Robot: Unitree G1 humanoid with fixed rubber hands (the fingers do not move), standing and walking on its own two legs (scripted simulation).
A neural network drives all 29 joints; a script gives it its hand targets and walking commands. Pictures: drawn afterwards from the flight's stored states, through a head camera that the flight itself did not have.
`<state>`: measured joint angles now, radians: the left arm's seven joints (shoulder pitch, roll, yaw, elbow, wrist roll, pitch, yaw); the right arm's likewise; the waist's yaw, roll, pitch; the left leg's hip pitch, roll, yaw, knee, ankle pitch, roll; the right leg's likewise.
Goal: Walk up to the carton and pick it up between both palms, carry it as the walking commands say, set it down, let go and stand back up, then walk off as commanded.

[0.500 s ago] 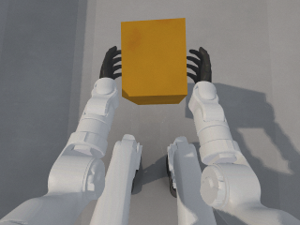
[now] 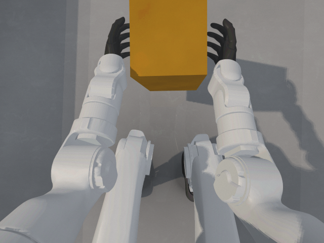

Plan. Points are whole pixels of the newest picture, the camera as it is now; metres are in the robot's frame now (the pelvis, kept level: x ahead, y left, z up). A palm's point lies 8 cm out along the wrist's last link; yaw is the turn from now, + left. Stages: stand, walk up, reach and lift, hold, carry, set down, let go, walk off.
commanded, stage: set down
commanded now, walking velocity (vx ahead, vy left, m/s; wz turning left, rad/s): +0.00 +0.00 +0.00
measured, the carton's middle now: (170, 50) +0.54 +0.01 -0.19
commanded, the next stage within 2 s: none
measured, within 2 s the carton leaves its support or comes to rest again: rests again in 1.48 s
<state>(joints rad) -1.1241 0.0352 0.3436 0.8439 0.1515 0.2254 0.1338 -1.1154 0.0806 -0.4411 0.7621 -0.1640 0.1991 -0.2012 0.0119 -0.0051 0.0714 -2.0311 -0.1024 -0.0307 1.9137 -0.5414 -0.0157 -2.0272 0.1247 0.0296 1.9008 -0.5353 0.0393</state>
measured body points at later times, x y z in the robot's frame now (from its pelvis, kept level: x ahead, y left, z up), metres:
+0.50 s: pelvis -0.01 +0.01 -0.05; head +0.35 +0.03 +0.20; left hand +0.53 +0.14 -0.23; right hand +0.53 -0.10 -0.21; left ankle +0.11 +0.11 -0.42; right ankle +0.12 -0.11 -0.42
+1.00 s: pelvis -0.01 +0.01 -0.08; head +0.34 +0.03 +0.18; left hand +0.54 +0.13 -0.25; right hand +0.54 -0.11 -0.23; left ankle +0.11 +0.11 -0.42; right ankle +0.12 -0.11 -0.42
